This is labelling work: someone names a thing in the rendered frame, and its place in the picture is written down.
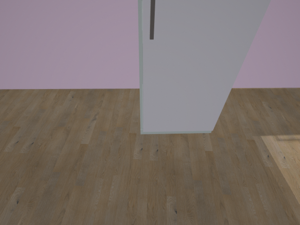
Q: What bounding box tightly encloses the fridge door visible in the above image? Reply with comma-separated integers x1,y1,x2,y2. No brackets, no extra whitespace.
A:
142,0,271,132

